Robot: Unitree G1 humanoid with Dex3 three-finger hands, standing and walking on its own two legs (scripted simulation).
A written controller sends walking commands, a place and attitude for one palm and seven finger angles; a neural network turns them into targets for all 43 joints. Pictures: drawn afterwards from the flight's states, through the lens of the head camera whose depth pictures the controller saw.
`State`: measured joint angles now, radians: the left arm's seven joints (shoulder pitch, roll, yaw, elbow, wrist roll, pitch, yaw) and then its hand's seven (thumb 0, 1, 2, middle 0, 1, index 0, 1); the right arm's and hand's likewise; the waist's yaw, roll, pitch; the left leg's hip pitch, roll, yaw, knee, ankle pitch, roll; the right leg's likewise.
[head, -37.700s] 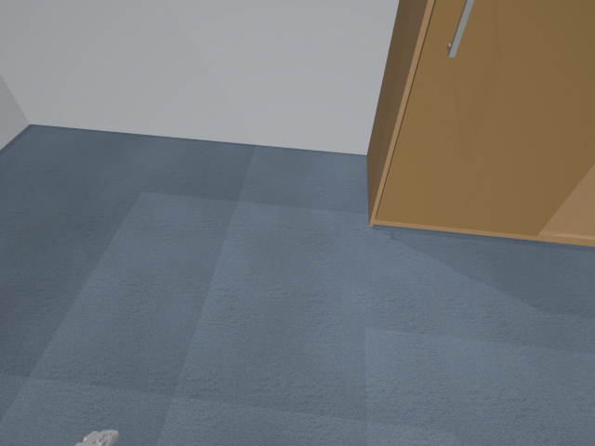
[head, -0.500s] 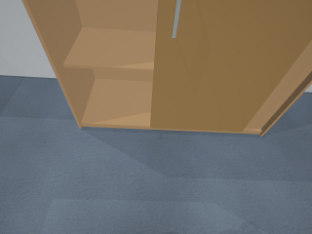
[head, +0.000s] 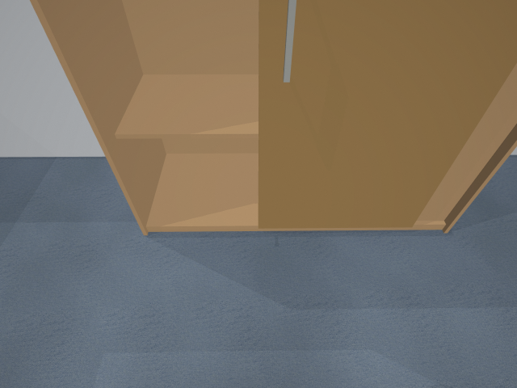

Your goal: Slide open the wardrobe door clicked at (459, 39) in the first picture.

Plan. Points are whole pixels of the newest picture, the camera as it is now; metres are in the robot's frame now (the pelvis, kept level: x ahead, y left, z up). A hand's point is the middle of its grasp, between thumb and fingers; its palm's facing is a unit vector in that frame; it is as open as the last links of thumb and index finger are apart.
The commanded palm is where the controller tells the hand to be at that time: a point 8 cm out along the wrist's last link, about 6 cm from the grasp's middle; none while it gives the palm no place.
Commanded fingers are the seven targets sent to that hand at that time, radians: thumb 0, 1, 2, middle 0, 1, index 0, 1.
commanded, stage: let the arm hang, fingers relaxed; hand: left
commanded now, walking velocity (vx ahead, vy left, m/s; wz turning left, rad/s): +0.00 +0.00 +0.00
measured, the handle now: (290, 17) +0.88 -0.03 +0.20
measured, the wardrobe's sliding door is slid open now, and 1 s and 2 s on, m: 0.53 0.53 0.53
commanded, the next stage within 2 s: look to check the result in 0.20 s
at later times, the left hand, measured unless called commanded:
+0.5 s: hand out of the picture +0.09 +0.23 -0.16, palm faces -0.03 -0.95 -0.31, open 7.4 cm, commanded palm none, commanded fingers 0.00 0.90 0.90 -0.20 -0.30 -0.20 -0.30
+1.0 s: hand out of the picture +0.12 +0.22 -0.15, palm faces -0.02 -0.95 -0.32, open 7.4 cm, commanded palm none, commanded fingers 0.00 0.90 0.90 -0.20 -0.30 -0.20 -0.30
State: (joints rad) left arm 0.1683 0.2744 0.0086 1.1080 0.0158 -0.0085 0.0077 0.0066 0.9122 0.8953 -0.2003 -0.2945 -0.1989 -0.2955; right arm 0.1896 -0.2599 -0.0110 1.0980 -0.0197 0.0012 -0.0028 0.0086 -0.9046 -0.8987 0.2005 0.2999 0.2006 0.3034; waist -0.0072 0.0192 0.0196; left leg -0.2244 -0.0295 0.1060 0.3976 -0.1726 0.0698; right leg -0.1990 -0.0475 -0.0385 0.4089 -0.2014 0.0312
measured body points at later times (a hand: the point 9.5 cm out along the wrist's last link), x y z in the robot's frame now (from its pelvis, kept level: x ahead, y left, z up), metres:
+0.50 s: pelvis +0.03 -0.01 +0.01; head +0.05 -0.01 +0.45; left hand +0.10 +0.28 -0.13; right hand +0.11 -0.30 -0.13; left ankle +0.03 +0.07 -0.74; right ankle +0.01 -0.14 -0.74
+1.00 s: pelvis +0.04 -0.02 +0.01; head +0.06 -0.02 +0.46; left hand +0.12 +0.27 -0.13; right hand +0.13 -0.31 -0.12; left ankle +0.03 +0.07 -0.74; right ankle +0.01 -0.14 -0.74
